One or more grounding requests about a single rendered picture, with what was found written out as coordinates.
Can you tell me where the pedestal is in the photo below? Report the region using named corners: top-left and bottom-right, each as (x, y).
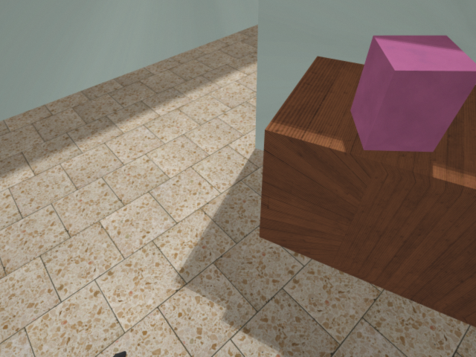
top-left (260, 57), bottom-right (476, 327)

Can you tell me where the carton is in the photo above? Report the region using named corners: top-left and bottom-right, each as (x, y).
top-left (350, 36), bottom-right (476, 152)

